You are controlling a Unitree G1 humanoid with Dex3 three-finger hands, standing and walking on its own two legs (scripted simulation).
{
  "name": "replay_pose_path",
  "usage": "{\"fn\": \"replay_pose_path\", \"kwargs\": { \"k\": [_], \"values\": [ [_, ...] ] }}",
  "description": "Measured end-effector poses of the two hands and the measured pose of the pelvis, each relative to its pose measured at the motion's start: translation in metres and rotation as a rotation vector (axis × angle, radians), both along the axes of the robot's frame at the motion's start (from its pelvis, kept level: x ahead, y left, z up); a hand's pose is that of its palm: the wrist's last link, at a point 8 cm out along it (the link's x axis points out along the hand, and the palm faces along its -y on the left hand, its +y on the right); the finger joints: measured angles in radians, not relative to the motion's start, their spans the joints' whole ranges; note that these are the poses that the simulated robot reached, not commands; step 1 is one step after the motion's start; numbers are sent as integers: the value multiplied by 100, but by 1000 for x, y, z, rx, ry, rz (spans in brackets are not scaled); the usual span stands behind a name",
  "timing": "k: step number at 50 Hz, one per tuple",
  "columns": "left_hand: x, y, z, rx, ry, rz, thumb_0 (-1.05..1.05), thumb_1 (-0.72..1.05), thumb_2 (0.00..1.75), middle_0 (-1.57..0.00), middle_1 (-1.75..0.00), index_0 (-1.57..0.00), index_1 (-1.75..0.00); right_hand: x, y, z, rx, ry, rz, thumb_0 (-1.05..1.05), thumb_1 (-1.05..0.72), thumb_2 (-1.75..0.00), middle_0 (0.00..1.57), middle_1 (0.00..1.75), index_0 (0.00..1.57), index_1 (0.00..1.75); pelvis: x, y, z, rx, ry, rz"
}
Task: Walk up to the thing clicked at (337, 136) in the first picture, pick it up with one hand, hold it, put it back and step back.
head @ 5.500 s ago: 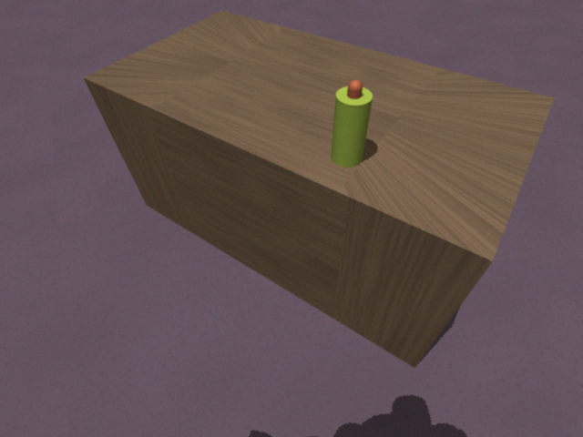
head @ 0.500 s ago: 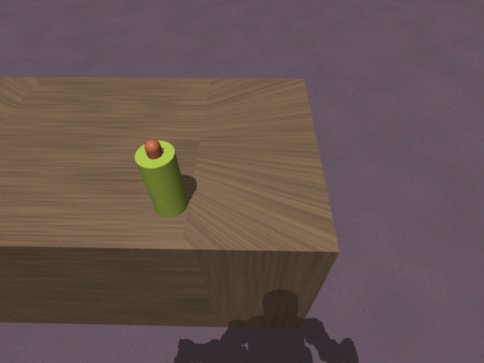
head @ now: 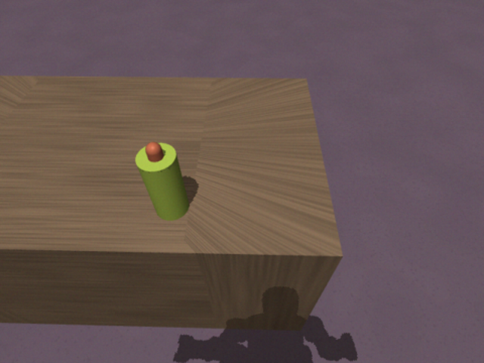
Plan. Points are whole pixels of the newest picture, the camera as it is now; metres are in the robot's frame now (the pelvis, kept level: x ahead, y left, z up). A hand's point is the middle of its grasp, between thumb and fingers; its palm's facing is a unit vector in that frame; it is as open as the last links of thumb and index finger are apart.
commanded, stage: stand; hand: left
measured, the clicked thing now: (163, 179) +0.48 +0.20 -0.03
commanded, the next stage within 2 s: rise first in 0.48 s
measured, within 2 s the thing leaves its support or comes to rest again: neither
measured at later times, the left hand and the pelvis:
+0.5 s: hand out of the picture +0.06 +0.25 -0.16, palm faces -0.03 -0.94 -0.34, open 7.4 cm; pelvis +0.00 +0.00 +0.00, yaw +0 degrees
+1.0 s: hand (111, 352) +0.16 +0.25 -0.11, palm faces +0.20 -0.92 -0.33, open 14.8 cm; pelvis -0.01 +0.00 -0.01, yaw -1 degrees
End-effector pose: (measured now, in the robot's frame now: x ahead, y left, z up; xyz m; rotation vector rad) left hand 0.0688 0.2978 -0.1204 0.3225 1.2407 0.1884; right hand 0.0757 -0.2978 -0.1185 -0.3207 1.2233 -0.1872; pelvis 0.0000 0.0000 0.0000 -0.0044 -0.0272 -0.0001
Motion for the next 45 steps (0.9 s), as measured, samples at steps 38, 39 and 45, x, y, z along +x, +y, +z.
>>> {"fn": "replay_pose_path", "kwargs": {
  "k": [38, 39, 45],
  "values": [
    [52, -13, 10, -13, -300, 57, 1, 66, 65, -11, -15, -11, -17, 46, 13, 7, 18, -284, -64, 1, -66, -65, 11, 16, 11, 15, -20, -1, -9, 1, 50, -6],
    [60, -13, 13, -11, -332, 60, 1, 61, 60, -11, -14, -10, -15, 52, 14, 9, 19, -310, -71, 1, -60, -60, 10, 14, 10, 14, -21, -1, -10, 1, 59, -6],
    [74, -10, 33, 7, -445, 73, 1, 27, 33, -8, -8, -8, -9, 59, 15, 19, 23, -376, -90, 0, -22, -33, 7, 8, 7, 8, -13, -1, -9, 1, 71, -9]
  ]
}}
